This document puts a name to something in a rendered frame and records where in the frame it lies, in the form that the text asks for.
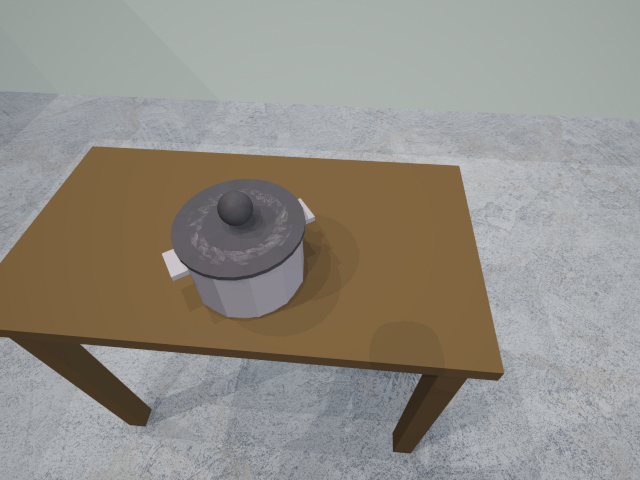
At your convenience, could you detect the table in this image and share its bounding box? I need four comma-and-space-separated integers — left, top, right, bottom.
0, 146, 505, 454

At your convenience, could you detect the pot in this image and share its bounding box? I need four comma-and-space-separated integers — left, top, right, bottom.
162, 198, 315, 318

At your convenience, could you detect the knob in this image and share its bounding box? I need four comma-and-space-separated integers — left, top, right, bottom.
217, 191, 253, 226

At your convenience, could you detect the lid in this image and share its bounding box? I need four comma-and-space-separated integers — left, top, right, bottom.
171, 179, 305, 281

